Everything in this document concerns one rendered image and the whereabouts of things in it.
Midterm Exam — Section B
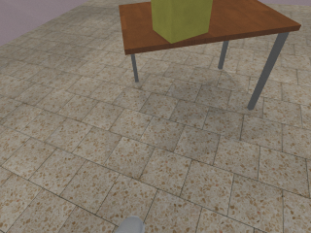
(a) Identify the carton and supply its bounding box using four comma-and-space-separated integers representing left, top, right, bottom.
151, 0, 213, 44

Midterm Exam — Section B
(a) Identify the robot left thigh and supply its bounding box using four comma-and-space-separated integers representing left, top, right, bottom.
115, 216, 146, 233

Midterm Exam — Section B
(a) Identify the table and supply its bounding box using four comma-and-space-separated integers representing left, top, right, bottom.
119, 0, 301, 111

